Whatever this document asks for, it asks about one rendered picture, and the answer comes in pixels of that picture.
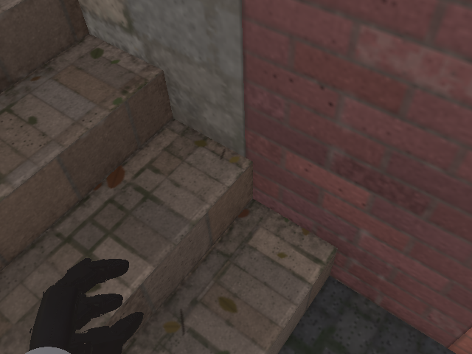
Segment stairs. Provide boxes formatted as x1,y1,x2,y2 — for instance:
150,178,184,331
0,0,338,354

